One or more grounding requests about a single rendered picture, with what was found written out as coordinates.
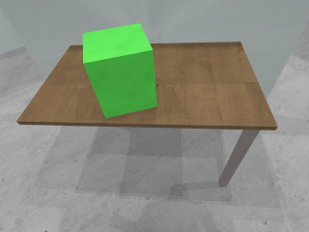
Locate table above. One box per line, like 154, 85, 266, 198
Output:
17, 42, 278, 188

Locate carton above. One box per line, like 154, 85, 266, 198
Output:
83, 23, 157, 119

